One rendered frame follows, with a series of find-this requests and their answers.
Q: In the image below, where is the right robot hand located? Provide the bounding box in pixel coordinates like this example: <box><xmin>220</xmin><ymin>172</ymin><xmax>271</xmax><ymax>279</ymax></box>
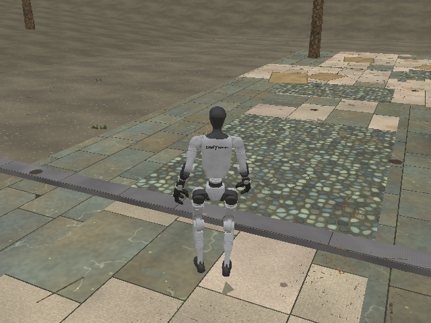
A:
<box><xmin>235</xmin><ymin>182</ymin><xmax>251</xmax><ymax>194</ymax></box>

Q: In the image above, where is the left robot hand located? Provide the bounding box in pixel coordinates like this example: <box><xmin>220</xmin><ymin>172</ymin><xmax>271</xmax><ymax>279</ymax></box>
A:
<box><xmin>173</xmin><ymin>188</ymin><xmax>189</xmax><ymax>205</ymax></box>

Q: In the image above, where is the left robot forearm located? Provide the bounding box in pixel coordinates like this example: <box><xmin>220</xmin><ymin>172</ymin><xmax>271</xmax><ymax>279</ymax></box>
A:
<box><xmin>175</xmin><ymin>162</ymin><xmax>190</xmax><ymax>190</ymax></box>

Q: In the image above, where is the right robot upper arm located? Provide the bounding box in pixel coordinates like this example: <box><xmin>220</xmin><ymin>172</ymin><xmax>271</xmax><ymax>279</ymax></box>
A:
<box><xmin>231</xmin><ymin>136</ymin><xmax>247</xmax><ymax>173</ymax></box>

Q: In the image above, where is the robot left shin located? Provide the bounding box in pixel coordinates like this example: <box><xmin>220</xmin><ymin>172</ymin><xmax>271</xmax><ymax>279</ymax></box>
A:
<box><xmin>193</xmin><ymin>220</ymin><xmax>204</xmax><ymax>264</ymax></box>

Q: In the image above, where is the right robot forearm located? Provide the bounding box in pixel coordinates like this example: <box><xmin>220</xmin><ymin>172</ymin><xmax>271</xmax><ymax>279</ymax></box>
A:
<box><xmin>240</xmin><ymin>163</ymin><xmax>250</xmax><ymax>184</ymax></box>

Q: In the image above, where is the left robot upper arm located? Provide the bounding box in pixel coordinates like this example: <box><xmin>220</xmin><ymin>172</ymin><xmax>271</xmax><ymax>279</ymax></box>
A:
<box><xmin>184</xmin><ymin>135</ymin><xmax>203</xmax><ymax>173</ymax></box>

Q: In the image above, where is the robot right thigh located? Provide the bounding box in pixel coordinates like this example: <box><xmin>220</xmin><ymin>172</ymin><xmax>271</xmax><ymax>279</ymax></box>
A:
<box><xmin>223</xmin><ymin>188</ymin><xmax>238</xmax><ymax>233</ymax></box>

